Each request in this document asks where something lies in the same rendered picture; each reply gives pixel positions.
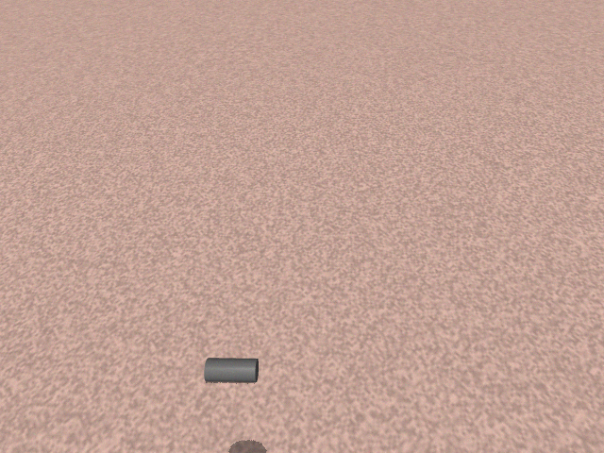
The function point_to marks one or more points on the can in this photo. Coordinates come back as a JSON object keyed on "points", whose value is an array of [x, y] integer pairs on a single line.
{"points": [[231, 370]]}

